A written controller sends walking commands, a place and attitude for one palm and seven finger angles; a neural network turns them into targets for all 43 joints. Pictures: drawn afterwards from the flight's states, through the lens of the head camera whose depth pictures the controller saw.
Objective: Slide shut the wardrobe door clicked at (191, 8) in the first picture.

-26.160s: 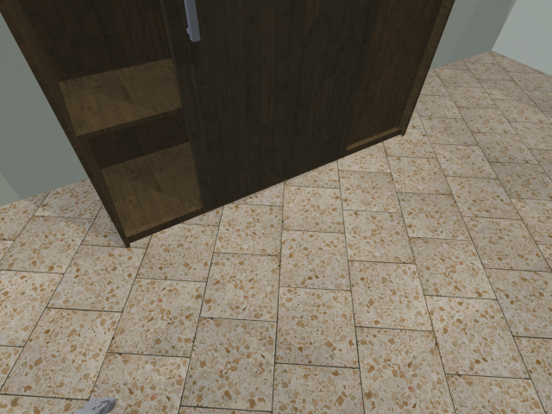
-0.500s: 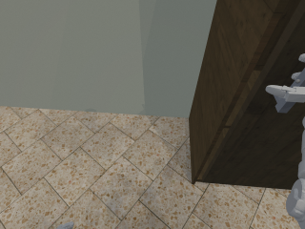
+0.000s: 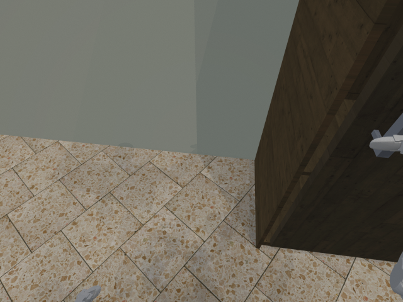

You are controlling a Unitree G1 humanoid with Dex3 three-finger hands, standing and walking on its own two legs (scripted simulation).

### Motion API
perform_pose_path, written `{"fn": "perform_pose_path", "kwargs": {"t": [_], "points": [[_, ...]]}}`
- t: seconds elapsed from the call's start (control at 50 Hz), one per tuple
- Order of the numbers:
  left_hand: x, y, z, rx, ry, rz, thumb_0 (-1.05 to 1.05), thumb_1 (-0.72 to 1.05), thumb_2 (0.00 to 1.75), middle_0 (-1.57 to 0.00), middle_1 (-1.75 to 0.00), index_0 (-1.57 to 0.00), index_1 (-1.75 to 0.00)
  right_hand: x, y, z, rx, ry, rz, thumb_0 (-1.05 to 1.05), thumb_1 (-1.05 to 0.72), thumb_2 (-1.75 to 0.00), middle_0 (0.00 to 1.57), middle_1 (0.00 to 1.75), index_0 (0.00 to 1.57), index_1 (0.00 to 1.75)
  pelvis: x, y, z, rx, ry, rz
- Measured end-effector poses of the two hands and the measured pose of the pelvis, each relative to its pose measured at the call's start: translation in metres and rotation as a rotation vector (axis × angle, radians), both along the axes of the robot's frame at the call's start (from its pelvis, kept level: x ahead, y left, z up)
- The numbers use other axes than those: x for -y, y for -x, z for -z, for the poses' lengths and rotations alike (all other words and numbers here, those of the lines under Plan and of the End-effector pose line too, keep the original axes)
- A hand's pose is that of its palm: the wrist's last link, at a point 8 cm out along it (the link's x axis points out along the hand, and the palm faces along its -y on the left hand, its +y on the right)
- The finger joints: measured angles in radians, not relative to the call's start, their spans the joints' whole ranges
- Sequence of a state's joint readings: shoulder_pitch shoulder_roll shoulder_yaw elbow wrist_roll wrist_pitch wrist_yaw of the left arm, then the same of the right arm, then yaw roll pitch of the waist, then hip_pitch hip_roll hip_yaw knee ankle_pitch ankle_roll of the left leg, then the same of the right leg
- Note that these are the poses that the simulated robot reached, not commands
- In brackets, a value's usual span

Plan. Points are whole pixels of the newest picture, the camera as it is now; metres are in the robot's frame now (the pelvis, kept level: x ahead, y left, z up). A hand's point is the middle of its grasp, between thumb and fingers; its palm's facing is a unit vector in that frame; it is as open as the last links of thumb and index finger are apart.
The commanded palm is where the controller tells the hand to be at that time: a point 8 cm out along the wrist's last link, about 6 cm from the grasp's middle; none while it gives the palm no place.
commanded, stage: slip the hand off the handle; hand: right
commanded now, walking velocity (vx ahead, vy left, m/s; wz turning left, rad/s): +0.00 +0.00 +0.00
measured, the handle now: out of the picture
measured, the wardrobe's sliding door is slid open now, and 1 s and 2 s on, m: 0.04 0.04 0.04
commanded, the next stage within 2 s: draw the hand back to the body in 1.10 s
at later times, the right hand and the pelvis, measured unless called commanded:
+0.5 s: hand out of the picture +0.42 -0.40 +0.17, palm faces +0.50 +0.84 -0.23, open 14.4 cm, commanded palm +0.36 -0.43 +0.18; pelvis +0.01 -0.01 +0.00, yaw +1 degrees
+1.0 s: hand out of the picture +0.31 -0.39 +0.18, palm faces +0.53 +0.82 -0.22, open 14.7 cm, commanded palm +0.26 -0.41 +0.18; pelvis +0.00 -0.03 +0.00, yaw -1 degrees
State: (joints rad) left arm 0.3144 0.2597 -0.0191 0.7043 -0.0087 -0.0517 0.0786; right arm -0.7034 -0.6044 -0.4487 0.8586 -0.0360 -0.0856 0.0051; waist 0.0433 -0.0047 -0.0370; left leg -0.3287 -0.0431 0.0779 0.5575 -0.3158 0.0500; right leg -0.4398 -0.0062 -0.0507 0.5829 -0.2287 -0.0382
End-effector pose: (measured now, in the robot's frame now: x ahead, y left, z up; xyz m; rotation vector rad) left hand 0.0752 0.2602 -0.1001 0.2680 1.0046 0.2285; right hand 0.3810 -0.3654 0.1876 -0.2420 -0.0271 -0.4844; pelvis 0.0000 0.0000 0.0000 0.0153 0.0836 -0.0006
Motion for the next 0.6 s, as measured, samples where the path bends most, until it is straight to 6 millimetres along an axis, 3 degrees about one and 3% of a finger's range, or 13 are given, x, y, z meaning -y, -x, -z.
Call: {"fn": "perform_pose_path", "kwargs": {"t": [0.38,0.5,0.6], "points": [[-0.013,0.053,0.002,-0.184,-0.062,-0.069,0.01,0.91,0.89,-0.21,-0.3,-0.2,-0.3,0.063,0.009,0.002,0.001,0.004,0.066,-0.01,0.55,-0.2,0.26,1.15,0.27,1.16,0.007,-0.003,0.004,-0.046,-0.016,-0.004],[-0.008,0.05,0.0,-0.178,-0.068,-0.082,0.01,0.91,0.89,-0.21,-0.3,-0.2,-0.3,0.072,0.008,0.004,0.003,0.004,0.041,-0.01,0.55,-0.2,0.26,1.15,0.3,1.18,0.015,-0.006,0.005,-0.054,-0.02,-0.011],[0.004,0.031,-0.002,-0.116,-0.048,-0.08,0.01,0.91,0.89,-0.21,-0.3,-0.2,-0.3,0.071,0.018,0.01,0.016,0.005,0.022,-0.01,0.55,-0.2,0.25,1.15,0.28,1.17,0.023,-0.01,0.004,-0.043,-0.022,-0.023]]}}
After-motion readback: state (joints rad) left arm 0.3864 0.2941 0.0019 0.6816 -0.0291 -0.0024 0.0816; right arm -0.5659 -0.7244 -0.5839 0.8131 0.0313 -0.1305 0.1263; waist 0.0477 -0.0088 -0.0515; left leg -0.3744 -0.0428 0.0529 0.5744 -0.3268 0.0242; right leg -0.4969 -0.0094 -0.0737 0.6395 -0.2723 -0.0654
